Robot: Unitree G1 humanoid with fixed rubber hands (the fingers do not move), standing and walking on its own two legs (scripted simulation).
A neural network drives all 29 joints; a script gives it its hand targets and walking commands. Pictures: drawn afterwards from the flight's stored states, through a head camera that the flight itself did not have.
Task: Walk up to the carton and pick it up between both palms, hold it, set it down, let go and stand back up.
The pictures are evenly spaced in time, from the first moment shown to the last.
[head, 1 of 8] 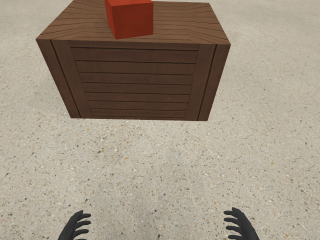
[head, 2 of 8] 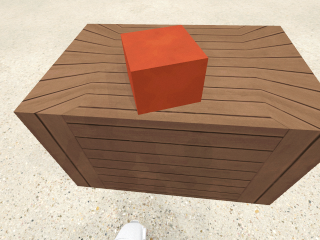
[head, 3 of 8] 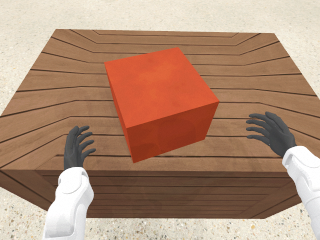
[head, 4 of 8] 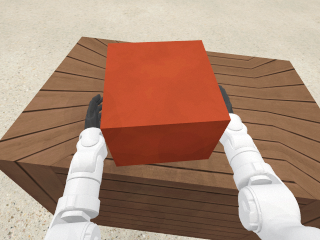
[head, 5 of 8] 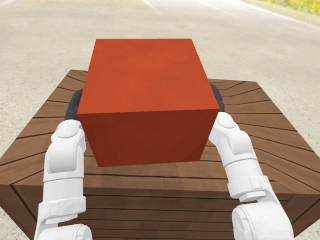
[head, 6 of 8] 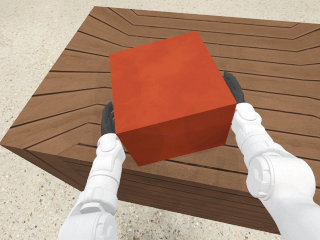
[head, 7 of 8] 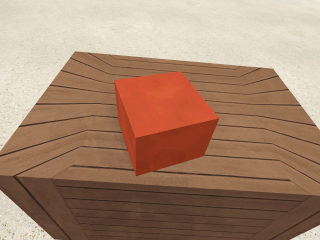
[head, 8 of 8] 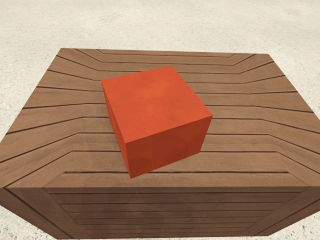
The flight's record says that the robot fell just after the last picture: no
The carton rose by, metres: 0.20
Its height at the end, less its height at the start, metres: +0.00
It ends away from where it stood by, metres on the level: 0.04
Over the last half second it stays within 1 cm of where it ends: yes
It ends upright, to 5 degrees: yes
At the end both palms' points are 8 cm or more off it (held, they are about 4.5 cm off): yes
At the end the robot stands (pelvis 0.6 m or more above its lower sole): yes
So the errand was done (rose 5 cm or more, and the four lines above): yes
